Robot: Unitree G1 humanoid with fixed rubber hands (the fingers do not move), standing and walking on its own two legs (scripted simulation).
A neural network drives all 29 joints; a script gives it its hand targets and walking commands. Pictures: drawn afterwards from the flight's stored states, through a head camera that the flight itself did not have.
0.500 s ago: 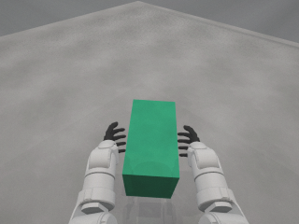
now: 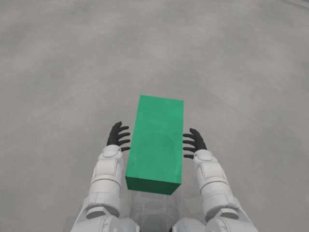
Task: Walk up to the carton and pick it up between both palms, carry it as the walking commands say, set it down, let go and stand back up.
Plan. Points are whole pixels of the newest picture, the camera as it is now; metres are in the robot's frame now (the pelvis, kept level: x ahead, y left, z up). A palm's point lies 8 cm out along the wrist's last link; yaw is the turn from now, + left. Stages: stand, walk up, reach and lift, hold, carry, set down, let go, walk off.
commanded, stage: set down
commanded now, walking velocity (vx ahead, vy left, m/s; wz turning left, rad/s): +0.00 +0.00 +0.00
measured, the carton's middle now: (155, 145) +0.38 +0.00 -0.12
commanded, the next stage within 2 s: none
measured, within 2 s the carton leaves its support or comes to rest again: rests again in 1.06 s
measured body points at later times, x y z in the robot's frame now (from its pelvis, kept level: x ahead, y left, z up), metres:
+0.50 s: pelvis -0.03 -0.01 -0.04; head +0.15 +0.00 +0.37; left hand +0.31 +0.10 -0.14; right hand +0.30 -0.14 -0.15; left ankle +0.05 +0.10 -0.72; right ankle +0.05 -0.11 -0.72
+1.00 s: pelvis -0.04 -0.01 -0.08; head +0.22 -0.01 +0.29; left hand +0.36 +0.09 -0.21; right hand +0.35 -0.11 -0.22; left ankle +0.05 +0.10 -0.72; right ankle +0.05 -0.11 -0.72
